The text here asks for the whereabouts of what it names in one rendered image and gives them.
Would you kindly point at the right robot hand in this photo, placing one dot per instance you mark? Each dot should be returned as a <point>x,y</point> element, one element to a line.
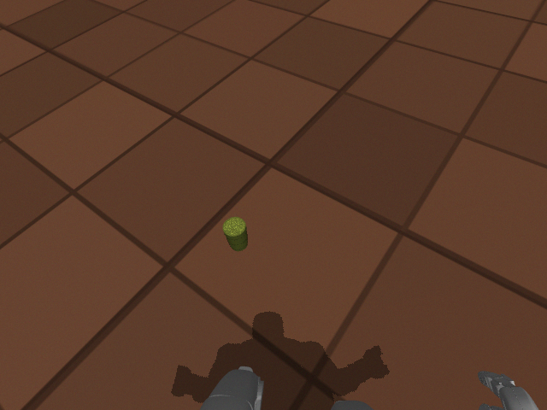
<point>512,398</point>

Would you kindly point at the cup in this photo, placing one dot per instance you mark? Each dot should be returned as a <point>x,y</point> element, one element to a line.
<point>235,231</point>

